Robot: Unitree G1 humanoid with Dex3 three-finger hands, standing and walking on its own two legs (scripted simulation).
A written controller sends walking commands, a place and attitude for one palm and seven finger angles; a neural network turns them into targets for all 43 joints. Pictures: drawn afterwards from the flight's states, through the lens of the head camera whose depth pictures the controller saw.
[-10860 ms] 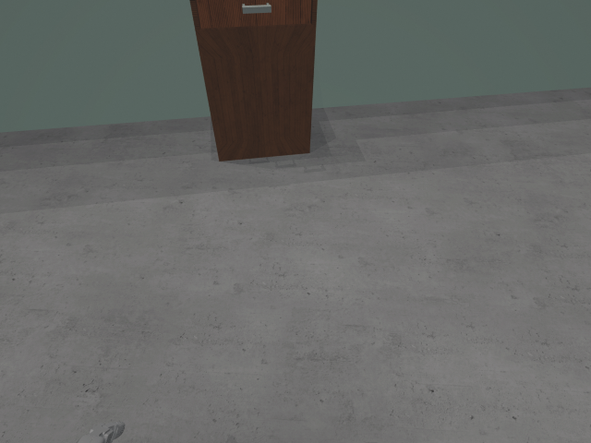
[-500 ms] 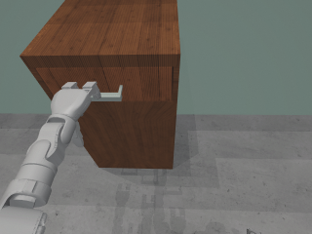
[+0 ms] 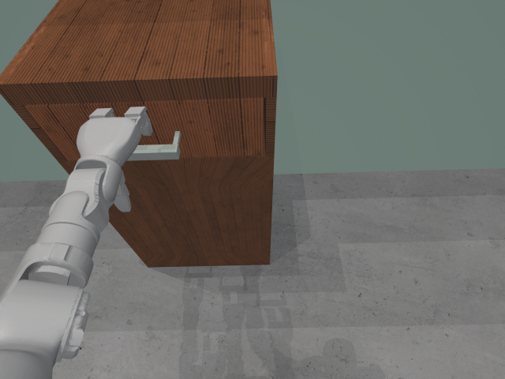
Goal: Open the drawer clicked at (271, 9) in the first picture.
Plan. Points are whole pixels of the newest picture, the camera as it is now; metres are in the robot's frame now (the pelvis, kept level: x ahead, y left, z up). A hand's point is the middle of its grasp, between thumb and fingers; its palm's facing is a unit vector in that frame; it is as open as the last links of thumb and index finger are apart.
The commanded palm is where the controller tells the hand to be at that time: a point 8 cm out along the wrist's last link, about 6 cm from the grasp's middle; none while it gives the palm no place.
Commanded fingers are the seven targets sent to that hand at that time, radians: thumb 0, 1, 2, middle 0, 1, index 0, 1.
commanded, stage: move the hooked fingers above the handle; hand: left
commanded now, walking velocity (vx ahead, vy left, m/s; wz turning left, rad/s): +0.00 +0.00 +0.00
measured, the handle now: (152, 144) +0.55 +0.22 +0.01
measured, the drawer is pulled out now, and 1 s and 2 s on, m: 0.00 0.00 0.00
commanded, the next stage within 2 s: none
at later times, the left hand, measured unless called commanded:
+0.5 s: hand (139, 143) +0.50 +0.22 +0.06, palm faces -0.05 -0.02 -1.00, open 13.6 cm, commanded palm +0.48 +0.24 +0.12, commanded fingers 0.00 -0.50 0.30 -0.30 -1.20 -0.30 -1.20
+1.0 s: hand (135, 147) +0.49 +0.23 +0.06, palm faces -0.06 -0.02 -1.00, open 13.8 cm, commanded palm +0.47 +0.22 +0.12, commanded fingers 0.00 -0.50 0.30 -0.30 -1.20 -0.30 -1.20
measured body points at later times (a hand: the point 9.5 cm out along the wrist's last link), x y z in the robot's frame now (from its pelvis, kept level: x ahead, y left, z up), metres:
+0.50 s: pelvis +0.01 +0.00 -0.01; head +0.09 -0.02 +0.43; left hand +0.50 +0.22 +0.12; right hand -0.01 -0.28 -0.14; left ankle -0.03 +0.11 -0.73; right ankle +0.00 -0.12 -0.73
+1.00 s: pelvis +0.00 +0.01 -0.01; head +0.08 +0.00 +0.44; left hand +0.49 +0.22 +0.12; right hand +0.04 -0.26 -0.14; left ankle -0.03 +0.11 -0.73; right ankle +0.00 -0.12 -0.73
